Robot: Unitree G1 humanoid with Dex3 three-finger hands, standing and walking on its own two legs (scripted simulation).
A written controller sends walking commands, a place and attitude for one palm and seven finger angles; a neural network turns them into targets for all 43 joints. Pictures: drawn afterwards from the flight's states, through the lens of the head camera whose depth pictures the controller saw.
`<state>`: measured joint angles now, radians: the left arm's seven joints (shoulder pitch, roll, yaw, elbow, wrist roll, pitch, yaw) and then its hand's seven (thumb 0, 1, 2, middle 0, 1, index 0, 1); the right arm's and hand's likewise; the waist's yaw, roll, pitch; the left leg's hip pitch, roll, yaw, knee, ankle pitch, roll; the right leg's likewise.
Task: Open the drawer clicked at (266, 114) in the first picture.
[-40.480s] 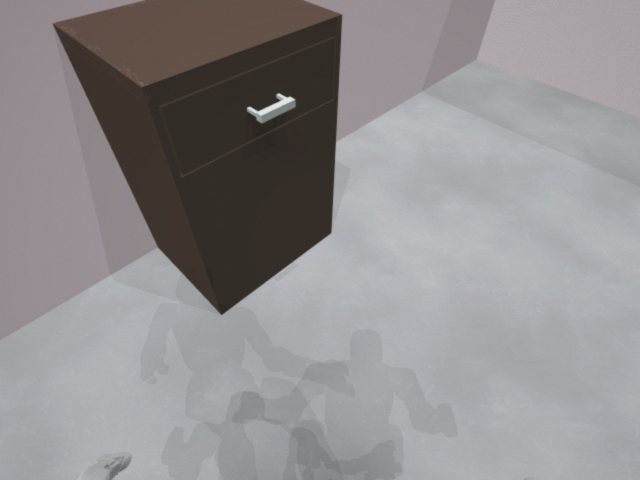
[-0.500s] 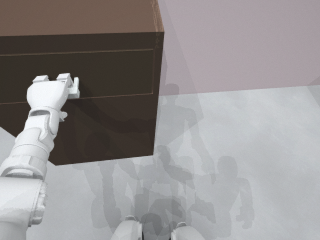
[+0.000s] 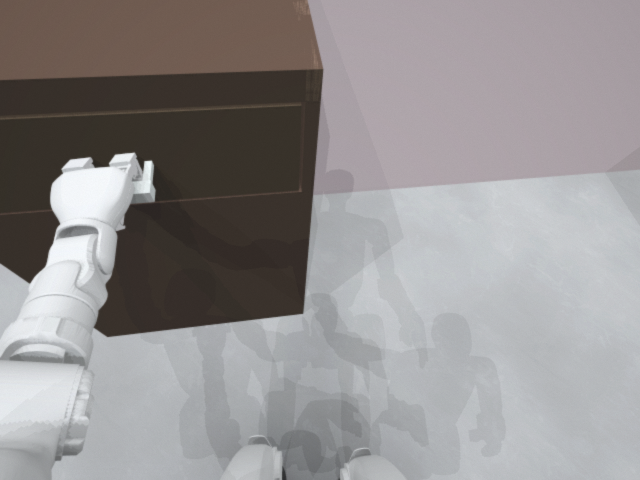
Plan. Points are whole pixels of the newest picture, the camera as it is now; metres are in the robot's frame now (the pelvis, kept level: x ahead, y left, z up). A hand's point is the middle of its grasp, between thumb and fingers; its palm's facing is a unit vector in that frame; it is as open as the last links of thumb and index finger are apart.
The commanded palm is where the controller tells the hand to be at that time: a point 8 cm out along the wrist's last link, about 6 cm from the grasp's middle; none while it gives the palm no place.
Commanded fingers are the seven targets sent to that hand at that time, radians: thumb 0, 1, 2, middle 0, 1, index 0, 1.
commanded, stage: pull the drawer open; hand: left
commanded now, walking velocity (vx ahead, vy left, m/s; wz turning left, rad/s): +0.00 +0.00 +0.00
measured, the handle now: (110, 182) +0.50 +0.28 +0.02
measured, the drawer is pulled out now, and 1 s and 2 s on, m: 0.00 0.13 0.25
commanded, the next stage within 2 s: none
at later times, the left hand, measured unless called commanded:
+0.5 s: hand (108, 259) +0.40 +0.26 -0.01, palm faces -0.04 -0.07 -1.00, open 5.4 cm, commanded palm +0.36 +0.26 +0.05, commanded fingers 0.00 0.90 0.90 -0.40 -1.35 -0.40 -1.35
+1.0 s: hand (101, 307) +0.33 +0.26 -0.01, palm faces -0.04 -0.06 -1.00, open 5.4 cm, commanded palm +0.30 +0.26 +0.05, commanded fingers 0.00 0.90 0.90 -0.40 -1.35 -0.40 -1.35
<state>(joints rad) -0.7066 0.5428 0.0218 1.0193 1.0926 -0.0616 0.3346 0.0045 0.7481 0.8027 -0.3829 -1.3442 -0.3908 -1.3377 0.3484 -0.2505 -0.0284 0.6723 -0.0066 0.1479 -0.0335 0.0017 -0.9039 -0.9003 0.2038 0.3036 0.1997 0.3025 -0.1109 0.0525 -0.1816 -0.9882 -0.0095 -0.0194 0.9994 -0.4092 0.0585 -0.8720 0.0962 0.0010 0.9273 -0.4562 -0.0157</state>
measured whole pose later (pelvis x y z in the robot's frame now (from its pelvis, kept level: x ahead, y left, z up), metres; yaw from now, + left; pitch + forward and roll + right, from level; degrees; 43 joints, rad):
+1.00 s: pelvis +0.01 +0.00 +0.02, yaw +1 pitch +15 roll -2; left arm -0.15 0.40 -0.04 0.52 1.06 -0.01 0.38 0.01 0.75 0.83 -0.33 -1.34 -0.41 -1.35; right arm 0.22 -0.23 -0.03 0.61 0.00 0.15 -0.04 0.01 -0.90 -0.90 0.20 0.30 0.20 0.30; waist -0.01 0.05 -0.17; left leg -0.77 -0.03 -0.01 0.92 -0.41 0.05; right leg -0.67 0.08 0.01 0.87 -0.47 -0.02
